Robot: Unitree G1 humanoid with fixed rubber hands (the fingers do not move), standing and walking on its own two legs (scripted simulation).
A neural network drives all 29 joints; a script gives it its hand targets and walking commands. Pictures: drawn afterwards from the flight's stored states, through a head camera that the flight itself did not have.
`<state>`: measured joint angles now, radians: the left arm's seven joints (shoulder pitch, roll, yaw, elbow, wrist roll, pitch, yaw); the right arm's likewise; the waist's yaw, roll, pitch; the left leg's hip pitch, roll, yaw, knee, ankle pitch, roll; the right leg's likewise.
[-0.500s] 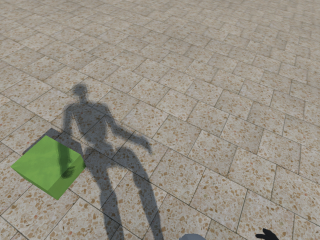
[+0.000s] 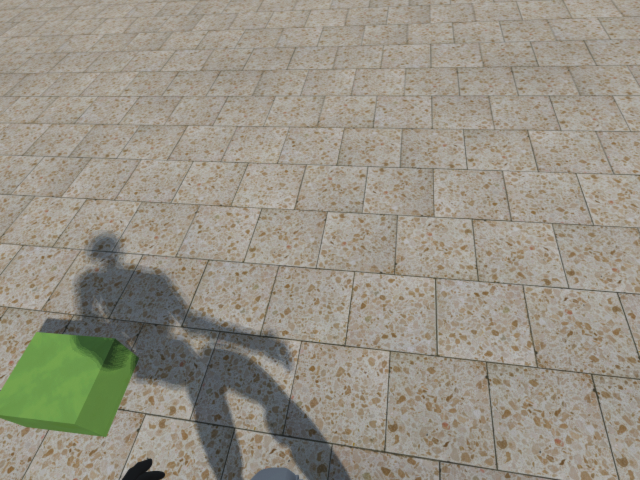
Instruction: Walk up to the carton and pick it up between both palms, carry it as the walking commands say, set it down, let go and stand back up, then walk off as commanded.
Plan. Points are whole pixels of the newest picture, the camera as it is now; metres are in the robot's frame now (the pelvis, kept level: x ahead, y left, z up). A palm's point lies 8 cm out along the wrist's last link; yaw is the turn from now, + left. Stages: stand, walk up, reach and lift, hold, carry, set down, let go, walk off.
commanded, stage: walk off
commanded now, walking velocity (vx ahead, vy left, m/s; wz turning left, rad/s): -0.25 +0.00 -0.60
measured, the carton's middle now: (70, 383) +0.48 +0.91 -0.70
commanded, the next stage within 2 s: stand in 1.28 s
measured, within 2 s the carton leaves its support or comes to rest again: neither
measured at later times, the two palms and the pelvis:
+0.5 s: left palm out of the picture -0.02 +0.32 -0.14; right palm out of the picture -0.08 -0.23 -0.07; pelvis -0.15 +0.06 +0.00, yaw -18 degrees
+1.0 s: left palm out of the picture -0.05 +0.25 -0.09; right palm out of the picture -0.39 -0.20 -0.13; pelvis -0.31 +0.09 +0.00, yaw -35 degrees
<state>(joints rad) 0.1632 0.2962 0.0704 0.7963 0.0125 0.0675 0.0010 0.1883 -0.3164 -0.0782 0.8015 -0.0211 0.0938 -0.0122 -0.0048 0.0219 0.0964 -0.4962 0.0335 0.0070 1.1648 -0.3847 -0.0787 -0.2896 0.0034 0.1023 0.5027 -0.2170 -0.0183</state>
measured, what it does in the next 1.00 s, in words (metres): walks backwards, turning right: left foot, then right foot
